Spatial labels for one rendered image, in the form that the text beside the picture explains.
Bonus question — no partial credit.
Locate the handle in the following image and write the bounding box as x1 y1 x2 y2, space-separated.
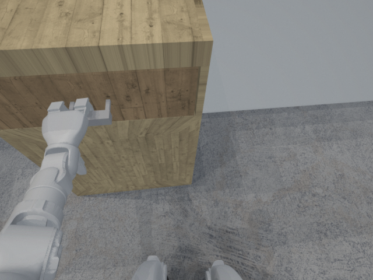
69 99 112 127

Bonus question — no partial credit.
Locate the cabinet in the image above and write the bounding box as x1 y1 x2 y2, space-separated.
0 0 213 196

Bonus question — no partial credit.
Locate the robot left upper arm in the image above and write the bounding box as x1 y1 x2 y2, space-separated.
0 225 63 280

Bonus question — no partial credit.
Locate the left robot shin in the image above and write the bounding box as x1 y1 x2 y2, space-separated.
147 255 160 261

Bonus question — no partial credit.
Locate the left robot hand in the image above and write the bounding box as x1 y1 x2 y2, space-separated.
42 98 94 175

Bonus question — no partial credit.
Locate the left robot forearm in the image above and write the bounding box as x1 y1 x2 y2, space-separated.
0 143 79 239

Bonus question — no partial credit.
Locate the drawer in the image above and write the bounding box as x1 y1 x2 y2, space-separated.
0 66 199 130

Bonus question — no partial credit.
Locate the left robot thigh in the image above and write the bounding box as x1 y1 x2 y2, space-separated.
131 260 167 280

